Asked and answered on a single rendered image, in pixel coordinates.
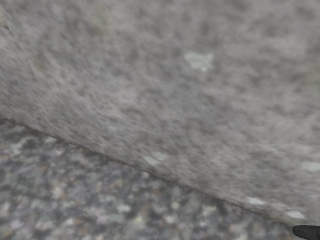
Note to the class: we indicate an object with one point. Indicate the right robot hand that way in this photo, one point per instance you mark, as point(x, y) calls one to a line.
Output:
point(308, 232)

